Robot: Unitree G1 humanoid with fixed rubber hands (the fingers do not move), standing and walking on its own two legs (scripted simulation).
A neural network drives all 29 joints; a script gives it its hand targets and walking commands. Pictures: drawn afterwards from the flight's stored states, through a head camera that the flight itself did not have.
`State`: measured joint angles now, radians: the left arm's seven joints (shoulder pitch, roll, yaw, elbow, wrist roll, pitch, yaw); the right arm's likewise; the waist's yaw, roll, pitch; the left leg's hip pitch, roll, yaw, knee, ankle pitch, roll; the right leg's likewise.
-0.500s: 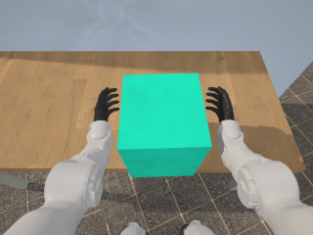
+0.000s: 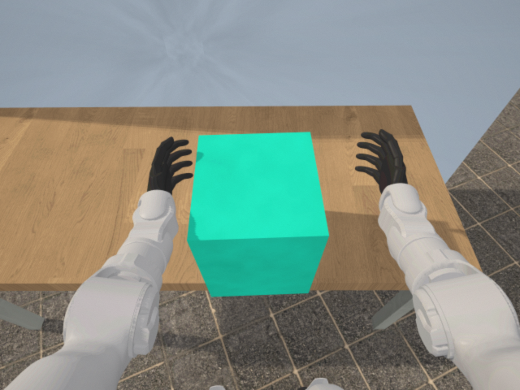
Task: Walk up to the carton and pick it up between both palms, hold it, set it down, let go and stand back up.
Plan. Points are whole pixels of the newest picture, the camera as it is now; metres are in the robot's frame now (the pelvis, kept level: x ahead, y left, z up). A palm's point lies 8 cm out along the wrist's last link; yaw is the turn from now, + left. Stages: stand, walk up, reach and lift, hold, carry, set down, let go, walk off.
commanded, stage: set down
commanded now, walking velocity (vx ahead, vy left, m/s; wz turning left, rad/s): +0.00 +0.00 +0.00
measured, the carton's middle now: (257, 219) +0.42 +0.02 -0.05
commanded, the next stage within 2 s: none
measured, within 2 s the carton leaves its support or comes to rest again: neither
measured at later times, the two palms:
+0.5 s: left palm (141, 223) +0.37 +0.20 +0.04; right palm (385, 209) +0.37 -0.18 +0.05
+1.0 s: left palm (136, 263) +0.31 +0.21 +0.02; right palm (397, 253) +0.31 -0.20 +0.02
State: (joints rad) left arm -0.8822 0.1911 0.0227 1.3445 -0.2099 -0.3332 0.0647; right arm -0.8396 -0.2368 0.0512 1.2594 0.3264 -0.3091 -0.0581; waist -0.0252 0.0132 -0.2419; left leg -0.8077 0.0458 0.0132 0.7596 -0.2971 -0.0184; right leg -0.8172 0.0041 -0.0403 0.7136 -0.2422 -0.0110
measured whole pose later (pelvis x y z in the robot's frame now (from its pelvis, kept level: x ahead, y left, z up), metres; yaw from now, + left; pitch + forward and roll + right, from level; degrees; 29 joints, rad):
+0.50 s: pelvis +0.00 -0.01 +0.01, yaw +4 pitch +12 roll -1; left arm -0.63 0.24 -0.06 1.13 -0.24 -0.31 0.03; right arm -0.59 -0.15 0.00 1.10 0.28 -0.33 -0.08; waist -0.05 -0.04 -0.15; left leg -0.63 0.03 -0.06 0.69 -0.27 -0.04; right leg -0.61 0.00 -0.11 0.64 -0.24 -0.03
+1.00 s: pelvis +0.01 +0.00 +0.03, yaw +2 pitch +5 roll -1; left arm -0.29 0.21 -0.07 0.90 -0.22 -0.35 0.03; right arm -0.25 -0.15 0.02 0.89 0.25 -0.37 -0.05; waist -0.03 -0.01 -0.07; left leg -0.41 0.03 -0.01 0.59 -0.27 -0.02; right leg -0.40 0.00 -0.07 0.55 -0.23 -0.01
